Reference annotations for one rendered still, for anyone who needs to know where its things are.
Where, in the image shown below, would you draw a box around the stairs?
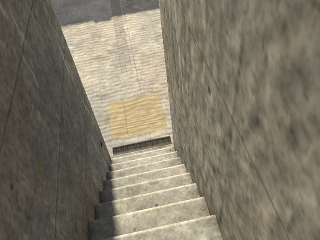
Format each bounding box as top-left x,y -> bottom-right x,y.
88,146 -> 223,240

